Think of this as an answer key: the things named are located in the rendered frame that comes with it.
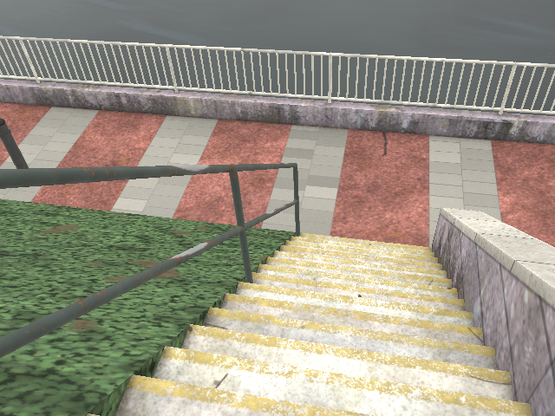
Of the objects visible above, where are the stairs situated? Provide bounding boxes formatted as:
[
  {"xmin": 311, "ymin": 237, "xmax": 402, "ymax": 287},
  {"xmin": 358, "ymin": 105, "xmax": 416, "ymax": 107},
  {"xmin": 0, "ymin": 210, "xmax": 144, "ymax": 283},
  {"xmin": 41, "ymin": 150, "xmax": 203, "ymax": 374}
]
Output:
[{"xmin": 87, "ymin": 232, "xmax": 532, "ymax": 416}]

